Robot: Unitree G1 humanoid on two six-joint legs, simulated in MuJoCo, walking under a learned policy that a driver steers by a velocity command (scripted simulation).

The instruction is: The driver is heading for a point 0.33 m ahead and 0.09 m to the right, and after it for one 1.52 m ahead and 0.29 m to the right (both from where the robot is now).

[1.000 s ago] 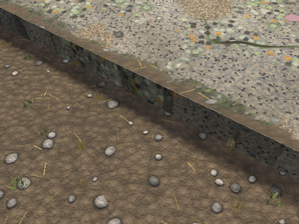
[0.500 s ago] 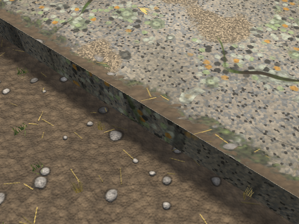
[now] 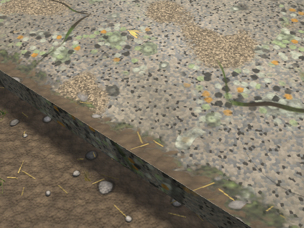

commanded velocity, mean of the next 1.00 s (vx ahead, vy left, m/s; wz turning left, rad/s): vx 0.50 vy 0.00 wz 0.00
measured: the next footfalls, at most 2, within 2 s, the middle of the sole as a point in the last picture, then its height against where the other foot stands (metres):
left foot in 0.38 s outside the picture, level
right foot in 1.02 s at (187, 150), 0.19 m higher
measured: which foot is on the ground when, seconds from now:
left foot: up 0.00-0.36, down 0.38-1.00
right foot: down 0.00-0.40, up 0.42-1.00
